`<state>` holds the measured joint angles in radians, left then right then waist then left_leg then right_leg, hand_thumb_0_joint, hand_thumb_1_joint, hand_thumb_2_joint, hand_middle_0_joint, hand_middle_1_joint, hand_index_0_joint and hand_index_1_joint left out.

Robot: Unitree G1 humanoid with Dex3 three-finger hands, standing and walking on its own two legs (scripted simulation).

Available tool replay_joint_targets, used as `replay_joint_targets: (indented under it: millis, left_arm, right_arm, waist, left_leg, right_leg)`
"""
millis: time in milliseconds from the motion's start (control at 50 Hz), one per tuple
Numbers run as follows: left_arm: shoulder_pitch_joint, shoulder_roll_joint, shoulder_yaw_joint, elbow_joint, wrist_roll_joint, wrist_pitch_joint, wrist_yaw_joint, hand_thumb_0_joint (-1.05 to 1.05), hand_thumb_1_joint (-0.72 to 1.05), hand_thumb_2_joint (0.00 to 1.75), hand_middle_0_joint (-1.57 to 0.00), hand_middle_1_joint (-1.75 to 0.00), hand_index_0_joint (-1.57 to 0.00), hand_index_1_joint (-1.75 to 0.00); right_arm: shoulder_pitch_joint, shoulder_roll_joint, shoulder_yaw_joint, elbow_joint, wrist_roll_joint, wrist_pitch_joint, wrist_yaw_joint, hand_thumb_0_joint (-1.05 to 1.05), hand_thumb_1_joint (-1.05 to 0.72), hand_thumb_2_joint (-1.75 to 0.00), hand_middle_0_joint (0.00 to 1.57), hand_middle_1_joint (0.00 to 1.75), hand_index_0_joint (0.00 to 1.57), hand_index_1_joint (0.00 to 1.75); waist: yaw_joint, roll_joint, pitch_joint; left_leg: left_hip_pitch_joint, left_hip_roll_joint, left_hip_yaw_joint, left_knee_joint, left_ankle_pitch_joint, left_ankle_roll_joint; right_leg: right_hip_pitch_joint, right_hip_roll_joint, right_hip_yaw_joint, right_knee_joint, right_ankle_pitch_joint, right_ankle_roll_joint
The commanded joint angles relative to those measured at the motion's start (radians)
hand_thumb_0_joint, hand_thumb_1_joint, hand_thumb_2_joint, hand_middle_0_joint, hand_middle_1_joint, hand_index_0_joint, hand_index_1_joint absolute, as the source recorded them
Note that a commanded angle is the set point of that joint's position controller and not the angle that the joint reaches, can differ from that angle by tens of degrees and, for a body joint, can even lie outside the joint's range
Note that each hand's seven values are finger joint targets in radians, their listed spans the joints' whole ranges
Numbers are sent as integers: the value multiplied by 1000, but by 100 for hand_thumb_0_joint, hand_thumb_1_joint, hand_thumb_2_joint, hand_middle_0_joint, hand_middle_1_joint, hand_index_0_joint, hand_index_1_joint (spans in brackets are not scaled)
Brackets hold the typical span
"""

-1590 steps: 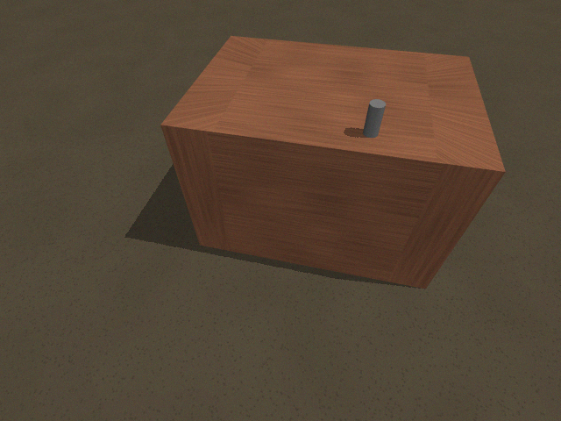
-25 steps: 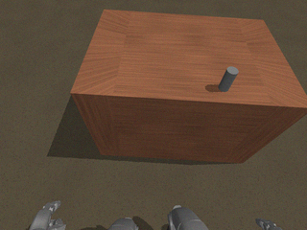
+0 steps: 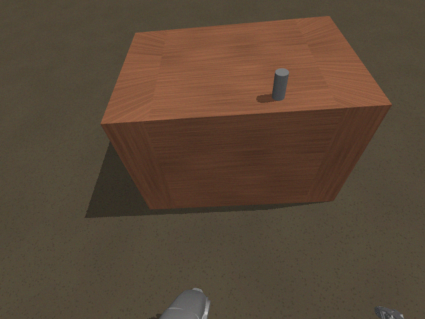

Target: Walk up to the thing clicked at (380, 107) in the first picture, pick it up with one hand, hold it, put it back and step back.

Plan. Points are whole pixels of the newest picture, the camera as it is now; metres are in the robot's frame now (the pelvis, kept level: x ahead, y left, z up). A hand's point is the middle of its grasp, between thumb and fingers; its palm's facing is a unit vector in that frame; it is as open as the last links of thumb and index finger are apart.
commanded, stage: step back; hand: right
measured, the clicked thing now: (280, 85) +0.82 -0.17 -0.07
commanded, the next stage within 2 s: stand in 1.82 s
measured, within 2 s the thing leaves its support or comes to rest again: neither
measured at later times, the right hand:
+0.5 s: hand out of the picture -0.02 -0.29 -0.13, palm faces -0.11 +0.89 -0.45, open 7.4 cm
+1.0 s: hand out of the picture -0.21 -0.30 -0.16, palm faces -0.17 +0.92 -0.34, open 7.4 cm
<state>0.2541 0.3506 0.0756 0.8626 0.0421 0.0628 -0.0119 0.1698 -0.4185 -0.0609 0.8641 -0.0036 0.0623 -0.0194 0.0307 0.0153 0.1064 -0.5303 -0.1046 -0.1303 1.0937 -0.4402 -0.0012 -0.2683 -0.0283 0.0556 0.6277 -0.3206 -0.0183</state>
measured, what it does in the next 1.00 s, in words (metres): walks backwards: left foot, then right foot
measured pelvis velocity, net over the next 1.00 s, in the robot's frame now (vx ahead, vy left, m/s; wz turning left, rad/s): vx -0.30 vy -0.05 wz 0.12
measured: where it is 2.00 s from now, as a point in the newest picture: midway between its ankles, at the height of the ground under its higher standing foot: outside the picture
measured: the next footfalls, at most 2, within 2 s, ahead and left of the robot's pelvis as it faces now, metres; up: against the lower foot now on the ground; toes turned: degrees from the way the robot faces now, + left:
left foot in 0.22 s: -0.06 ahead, +0.12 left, +0.00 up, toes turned +4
right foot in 0.58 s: -0.21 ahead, -0.16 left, +0.00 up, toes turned +6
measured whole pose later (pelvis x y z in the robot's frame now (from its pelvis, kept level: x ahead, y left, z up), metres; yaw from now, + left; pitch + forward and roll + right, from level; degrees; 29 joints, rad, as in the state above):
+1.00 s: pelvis -0.30 -0.05 -0.01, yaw +7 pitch -3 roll +3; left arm 0.22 0.40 0.08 0.91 0.03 0.02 0.00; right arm 0.24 -0.35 -0.05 0.99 -0.05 0.02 0.01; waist 0.03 -0.04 0.07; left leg -0.20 -0.06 0.00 0.56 -0.31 0.02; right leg -0.36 -0.06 0.01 0.77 -0.43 -0.02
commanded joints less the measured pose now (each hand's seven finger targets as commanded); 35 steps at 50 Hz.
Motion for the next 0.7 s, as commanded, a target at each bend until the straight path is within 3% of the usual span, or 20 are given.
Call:
replay_joint_targets:
  millis: [0, 80, 120, 180, 200, 220, 240, 260, 280, 320, 380, 440, 480, 540, 560, 580, 600, 620, 640, 680]
  left_arm:
    - [-123, 251, 75, -152, 11, -43, 28, 0, 90, 90, -20, -30, -20, -30]
    - [-45, 244, 77, -150, 7, -31, 46, 0, 90, 90, -20, -30, -20, -30]
    - [-76, 254, 74, -164, -3, -23, 48, 0, 90, 90, -20, -30, -20, -30]
    - [-126, 250, 57, -182, -22, -4, 37, 0, 90, 90, -20, -30, -20, -30]
    - [-117, 216, 46, -191, -24, 0, 33, 0, 90, 90, -20, -30, -20, -30]
    - [-116, 183, 36, -197, -33, -1, 30, 0, 90, 90, -20, -30, -20, -30]
    - [-198, 223, 57, -204, -35, 0, 40, 0, 90, 90, -20, -30, -20, -30]
    - [-213, 257, 68, -190, -22, 4, 45, 0, 90, 90, -20, -30, -20, -30]
    - [-176, 255, 67, -171, -25, 6, 39, 0, 90, 90, -20, -30, -20, -30]
    - [-103, 225, 62, -132, -38, 5, 32, 0, 90, 90, -20, -30, -20, -30]
    - [-95, 211, 59, -120, -31, -4, 26, 0, 90, 90, -20, -30, -20, -30]
    - [-87, 194, 42, -116, -24, -26, 28, 0, 90, 90, -20, -30, -20, -30]
    - [-69, 195, 38, -94, -23, -36, 30, 0, 90, 90, -20, -30, -20, -30]
    - [38, 199, 40, -18, -17, -47, 31, 0, 90, 90, -20, -30, -20, -30]
    - [49, 239, 53, -6, -6, -50, 32, 0, 90, 90, -20, -30, -20, -30]
    - [52, 309, 73, -14, 7, -53, 31, 0, 90, 90, -20, -30, -20, -30]
    - [-30, 434, 99, -50, 12, -46, 32, 0, 90, 90, -20, -30, -20, -30]
    - [-104, 435, 98, -82, 4, -52, 37, 0, 90, 90, -20, -30, -20, -30]
    - [-141, 382, 82, -89, 7, -55, 40, 0, 90, 90, -20, -30, -20, -30]
    - [-191, 272, 54, -90, 3, -64, 41, 0, 90, 90, -20, -30, -20, -30]
  right_arm:
    - [39, -155, -31, -65, -3, -46, -21, 0, -90, -90, 20, 30, 20, 30]
    - [14, -130, -23, -88, -15, -63, -24, 0, -90, -90, 20, 30, 20, 30]
    - [68, -135, -29, -71, -22, -66, -22, 0, -90, -90, 20, 30, 20, 30]
    - [162, -143, -43, -21, -24, -69, -19, 0, -90, -90, 20, 30, 20, 30]
    - [145, -182, -55, -30, -33, -69, -20, 0, -90, -90, 20, 30, 20, 30]
    - [120, -271, -72, -40, -41, -67, -18, 0, -90, -90, 20, 30, 20, 30]
    - [67, -362, -79, -66, -34, -61, -11, 0, -90, -90, 20, 30, 20, 30]
    - [19, -347, -80, -74, -40, -66, -16, 0, -90, -90, 20, 30, 20, 30]
    - [-24, -303, -69, -78, -39, -70, -22, 0, -90, -90, 20, 30, 20, 30]
    - [-73, -219, -44, -94, -44, -67, -24, 0, -90, -90, 20, 30, 20, 30]
    - [-36, -203, -43, -80, -40, -59, -16, 0, -90, -90, 20, 30, 20, 30]
    - [-8, -201, -47, -88, -37, -43, -14, 0, -90, -90, 20, 30, 20, 30]
    - [-10, -217, -49, -88, -37, -28, -8, 0, -90, -90, 20, 30, 20, 30]
    - [-66, -236, -50, -98, -16, -7, -1, 0, -90, -90, 20, 30, 20, 30]
    - [-93, -204, -38, -108, -10, -8, 2, 0, -90, -90, 20, 30, 20, 30]
    - [-96, -149, -23, -128, -9, -15, 3, 0, -90, -90, 20, 30, 20, 30]
    - [-133, -143, -34, -143, -7, -15, -15, 0, -90, -90, 20, 30, 20, 30]
    - [-116, -186, -58, -128, -8, -12, -22, 0, -90, -90, 20, 30, 20, 30]
    - [-95, -203, -58, -102, -6, -13, -14, 0, -90, -90, 20, 30, 20, 30]
    - [-45, -166, -37, -62, -4, -19, -10, 0, -90, -90, 20, 30, 20, 30]
  waist:
    - [-16, -182, -43]
    - [39, -237, -147]
    - [18, -260, -186]
    - [-29, -176, -224]
    - [-17, -85, -221]
    - [-8, 122, -206]
    - [-62, 214, -159]
    - [-58, 183, -100]
    - [-26, 144, -84]
    - [23, 76, -89]
    - [-12, 123, -74]
    - [-43, 176, -141]
    - [-56, 218, -191]
    - [1, 199, -258]
    - [8, 136, -233]
    - [8, -67, -190]
    - [64, -303, -129]
    - [39, -277, -42]
    - [5, -210, -12]
    - [-52, -99, -23]
  left_leg:
    - [20, -12, -1, 34, -7, -21]
    - [-19, 57, 53, -237, -95, -33]
    - [88, 94, 84, -400, -60, -11]
    - [287, 68, 149, -704, 265, 14]
    - [363, 165, 6, -712, 340, 50]
    - [410, 366, -263, -718, 491, 142]
    - [227, 507, -406, -757, 533, 299]
    - [119, 543, -452, -779, 487, 333]
    - [142, 502, -328, -746, 503, 317]
    - [233, 361, -101, -673, 644, 232]
    - [296, 327, -87, -668, 548, 220]
    - [453, 336, -60, -597, 612, 247]
    - [475, 331, -61, -573, 585, 230]
    - [371, 292, -13, -489, 487, 164]
    - [232, 254, 3, -453, 346, 119]
    - [25, 139, 42, -323, 127, 61]
    - [-12, 18, 37, -95, -158, 3]
    - [39, 78, -69, 55, -177, -12]
    - [95, 75, -96, 82, -134, 3]
    - [32, 5, -46, 86, -28, 11]
  right_leg:
    - [-13, -142, 120, -219, 229, -144]
    - [287, -219, 155, -116, 495, -193]
    - [260, -240, 160, -69, 548, -185]
    - [157, -185, 103, 47, 441, -118]
    - [23, -139, 86, 90, 293, -77]
    - [-159, -3, 0, 240, 34, -25]
    - [-152, 86, 17, 434, -331, 1]
    - [-124, 69, 123, 571, -343, 2]
    - [-143, 79, 141, 614, -287, 1]
    - [-202, 119, 153, 661, -205, -7]
    - [-191, 108, 87, 518, -196, 30]
    - [-183, 71, 26, 257, -217, 54]
    - [-110, 55, -35, 73, -186, 51]
    - [93, 64, -94, -238, 65, 12]
    - [147, 21, -6, -219, 83, -15]
    - [167, -140, 260, -255, 21, -69]
    - [-56, -372, 517, -340, 2, -253]
    - [-230, -438, 582, -377, -16, -300]
    - [-276, -396, 475, -365, 16, -266]
    - [-98, -193, 149, -205, 304, -159]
